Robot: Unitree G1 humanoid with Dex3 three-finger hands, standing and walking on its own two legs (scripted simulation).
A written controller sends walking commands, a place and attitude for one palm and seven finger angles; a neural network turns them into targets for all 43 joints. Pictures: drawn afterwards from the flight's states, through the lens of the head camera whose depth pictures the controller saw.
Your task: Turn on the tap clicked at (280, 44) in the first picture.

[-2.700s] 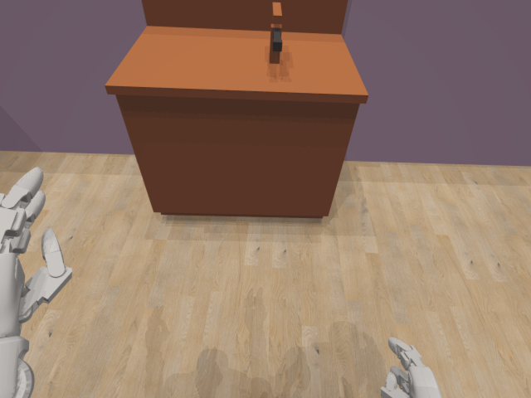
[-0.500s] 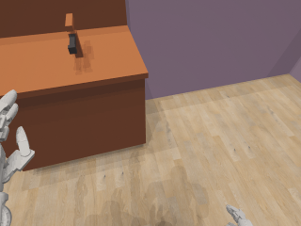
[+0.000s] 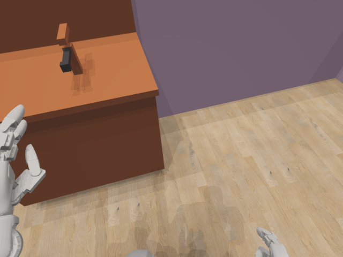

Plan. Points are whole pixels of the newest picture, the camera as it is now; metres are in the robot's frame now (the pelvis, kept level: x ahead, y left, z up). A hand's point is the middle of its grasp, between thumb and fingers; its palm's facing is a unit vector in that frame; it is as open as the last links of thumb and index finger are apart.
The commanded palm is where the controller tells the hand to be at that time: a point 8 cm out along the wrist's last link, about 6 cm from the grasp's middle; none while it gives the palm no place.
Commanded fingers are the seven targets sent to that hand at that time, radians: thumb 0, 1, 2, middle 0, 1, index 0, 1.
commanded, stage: take the last steps up to it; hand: left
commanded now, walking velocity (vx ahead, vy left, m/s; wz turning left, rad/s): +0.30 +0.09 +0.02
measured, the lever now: (65, 66) +0.67 +0.41 +0.09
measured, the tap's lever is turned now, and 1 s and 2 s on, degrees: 0 0 0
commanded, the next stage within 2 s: come to a stop and stand still in 0.86 s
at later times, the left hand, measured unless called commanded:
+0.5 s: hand (59, 117) +0.33 +0.24 +0.19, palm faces +0.39 -0.81 -0.44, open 7.4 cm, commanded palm +0.28 +0.29 +0.19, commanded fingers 0.00 0.90 0.90 -0.20 -0.30 -0.20 -0.30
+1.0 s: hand (72, 84) +0.45 +0.27 +0.18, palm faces +0.43 -0.82 -0.39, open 7.4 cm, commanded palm +0.38 +0.30 +0.19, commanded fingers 0.00 0.90 0.90 -0.20 -0.30 -0.20 -0.30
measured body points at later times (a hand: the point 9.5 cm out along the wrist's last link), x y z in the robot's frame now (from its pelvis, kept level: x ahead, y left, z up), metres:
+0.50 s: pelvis +0.12 +0.01 +0.01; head +0.13 +0.01 +0.46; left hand +0.30 +0.28 +0.21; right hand +0.28 -0.19 -0.09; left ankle +0.11 +0.13 -0.73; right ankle +0.15 -0.10 -0.70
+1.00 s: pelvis +0.22 +0.02 +0.00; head +0.24 +0.03 +0.45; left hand +0.42 +0.31 +0.20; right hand +0.39 -0.23 -0.07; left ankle +0.25 +0.13 -0.73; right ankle +0.17 -0.09 -0.69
